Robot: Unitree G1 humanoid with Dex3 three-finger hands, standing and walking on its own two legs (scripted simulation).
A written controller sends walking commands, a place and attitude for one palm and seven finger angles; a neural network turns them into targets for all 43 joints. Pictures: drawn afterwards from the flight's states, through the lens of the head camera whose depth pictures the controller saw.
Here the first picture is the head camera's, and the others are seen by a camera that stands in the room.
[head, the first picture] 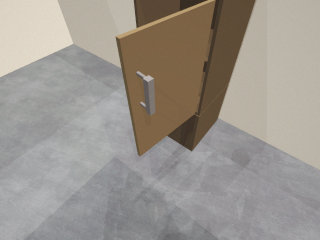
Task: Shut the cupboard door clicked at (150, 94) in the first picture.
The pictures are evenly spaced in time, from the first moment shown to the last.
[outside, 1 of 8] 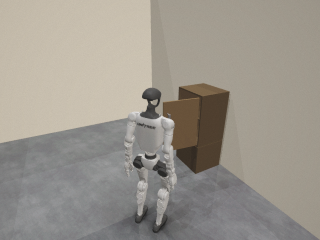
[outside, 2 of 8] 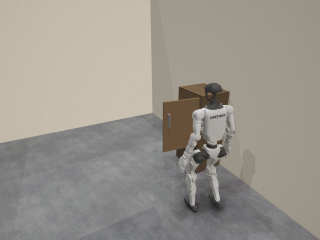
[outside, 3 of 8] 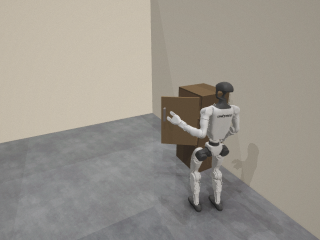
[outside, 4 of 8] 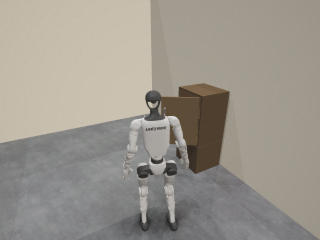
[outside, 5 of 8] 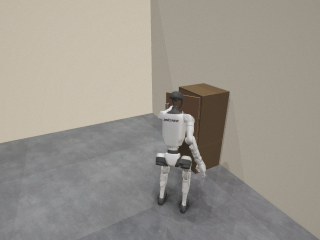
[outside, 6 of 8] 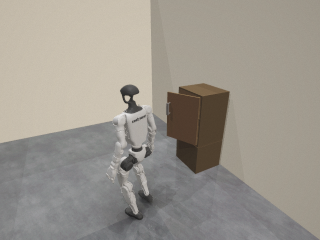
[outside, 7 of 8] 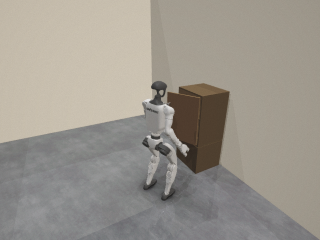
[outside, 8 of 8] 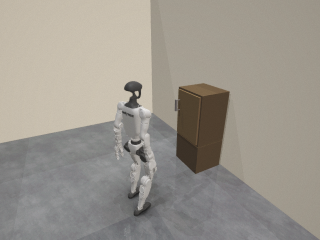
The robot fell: no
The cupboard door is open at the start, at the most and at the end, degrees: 82 82 0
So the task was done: yes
